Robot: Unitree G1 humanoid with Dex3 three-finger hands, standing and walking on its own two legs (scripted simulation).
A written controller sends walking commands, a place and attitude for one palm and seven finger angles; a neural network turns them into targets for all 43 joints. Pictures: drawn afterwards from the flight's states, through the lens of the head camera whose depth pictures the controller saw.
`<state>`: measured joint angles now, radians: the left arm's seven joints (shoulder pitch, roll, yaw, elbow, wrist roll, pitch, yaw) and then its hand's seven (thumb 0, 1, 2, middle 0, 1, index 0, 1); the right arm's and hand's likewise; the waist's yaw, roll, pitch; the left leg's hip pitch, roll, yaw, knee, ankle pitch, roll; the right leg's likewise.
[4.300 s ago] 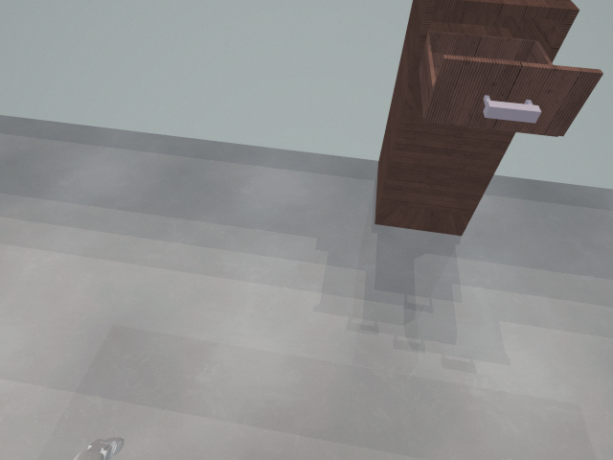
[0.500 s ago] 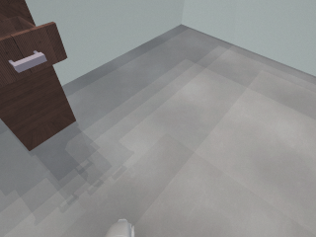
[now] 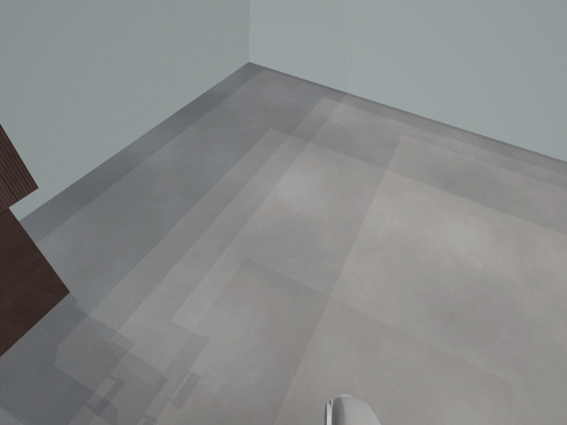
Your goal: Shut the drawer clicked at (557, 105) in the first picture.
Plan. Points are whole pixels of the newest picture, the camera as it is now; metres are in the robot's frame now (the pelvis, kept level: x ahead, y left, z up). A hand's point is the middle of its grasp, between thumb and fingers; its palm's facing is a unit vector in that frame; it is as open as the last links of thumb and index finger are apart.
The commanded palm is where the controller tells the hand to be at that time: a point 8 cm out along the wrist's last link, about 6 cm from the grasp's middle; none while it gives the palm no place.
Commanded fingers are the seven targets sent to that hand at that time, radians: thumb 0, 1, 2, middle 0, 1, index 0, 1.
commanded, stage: walk to a spot facing it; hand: left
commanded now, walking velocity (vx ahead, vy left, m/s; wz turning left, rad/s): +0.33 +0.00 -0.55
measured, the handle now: out of the picture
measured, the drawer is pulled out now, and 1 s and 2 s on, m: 0.30 0.30 0.30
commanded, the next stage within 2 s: turn to face it in 0.44 s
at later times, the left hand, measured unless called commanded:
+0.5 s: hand (218, 330) +0.33 +0.13 -0.19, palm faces -0.20 -0.96 -0.21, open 7.3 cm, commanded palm none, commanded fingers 0.00 0.90 0.90 -0.20 -0.30 -0.20 -0.30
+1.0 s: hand (211, 268) +0.47 +0.17 -0.18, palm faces -0.12 -0.98 -0.18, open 7.4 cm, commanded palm none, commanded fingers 0.00 0.90 0.90 -0.20 -0.30 -0.20 -0.30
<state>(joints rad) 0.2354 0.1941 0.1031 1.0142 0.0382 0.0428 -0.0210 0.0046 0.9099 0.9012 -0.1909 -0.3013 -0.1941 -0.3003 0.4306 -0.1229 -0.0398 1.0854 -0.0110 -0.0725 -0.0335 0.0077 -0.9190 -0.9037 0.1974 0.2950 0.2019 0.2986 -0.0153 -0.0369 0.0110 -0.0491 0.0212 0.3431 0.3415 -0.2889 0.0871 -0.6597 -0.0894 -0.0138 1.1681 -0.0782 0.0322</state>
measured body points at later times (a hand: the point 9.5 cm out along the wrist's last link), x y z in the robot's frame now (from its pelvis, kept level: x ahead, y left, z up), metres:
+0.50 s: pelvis +0.22 -0.04 -0.02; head +0.25 -0.04 +0.43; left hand +0.34 +0.18 -0.17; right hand +0.18 -0.27 -0.17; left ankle +0.22 +0.11 -0.65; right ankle +0.21 -0.10 -0.74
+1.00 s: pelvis +0.37 +0.00 -0.01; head +0.40 +0.02 +0.44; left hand +0.47 +0.22 -0.17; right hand +0.40 -0.26 -0.14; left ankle +0.46 +0.06 -0.74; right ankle +0.32 -0.16 -0.67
